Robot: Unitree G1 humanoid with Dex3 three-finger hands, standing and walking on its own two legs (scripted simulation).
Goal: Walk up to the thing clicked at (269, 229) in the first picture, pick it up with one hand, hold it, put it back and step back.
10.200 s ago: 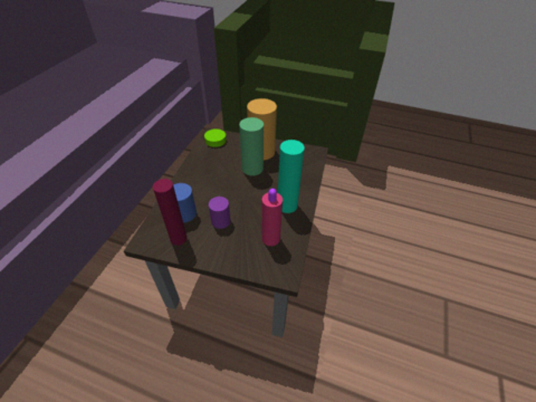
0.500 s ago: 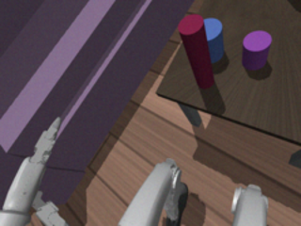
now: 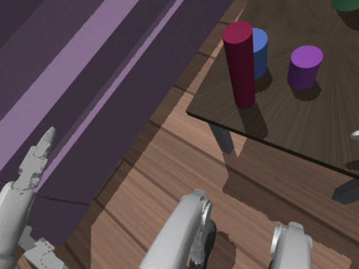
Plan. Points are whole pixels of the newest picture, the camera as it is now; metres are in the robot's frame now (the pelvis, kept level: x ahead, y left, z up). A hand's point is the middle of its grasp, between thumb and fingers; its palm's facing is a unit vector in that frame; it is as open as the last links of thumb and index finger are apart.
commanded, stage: close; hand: right
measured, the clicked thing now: out of the picture +0.56 -0.26 -0.02
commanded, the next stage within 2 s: settle in 0.70 s
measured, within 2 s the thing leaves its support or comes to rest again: leaves its support in 1.26 s
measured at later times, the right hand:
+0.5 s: hand out of the picture +0.55 -0.25 -0.05, palm faces +0.26 +0.96 +0.00, open 12.6 cm
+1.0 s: hand out of the picture +0.55 -0.24 -0.04, palm faces +0.25 +0.97 +0.01, open 8.2 cm
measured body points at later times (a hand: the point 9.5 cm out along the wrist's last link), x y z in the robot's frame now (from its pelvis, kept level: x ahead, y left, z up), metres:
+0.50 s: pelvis +0.00 +0.00 -0.01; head +0.21 -0.09 +0.37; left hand +0.19 +0.25 +0.15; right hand +0.53 -0.30 -0.05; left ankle +0.10 +0.14 -0.51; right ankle +0.05 -0.13 -0.51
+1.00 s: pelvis +0.00 +0.00 +0.00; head +0.21 -0.08 +0.38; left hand +0.19 +0.25 +0.16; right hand +0.53 -0.29 -0.04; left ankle +0.10 +0.14 -0.51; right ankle +0.05 -0.13 -0.51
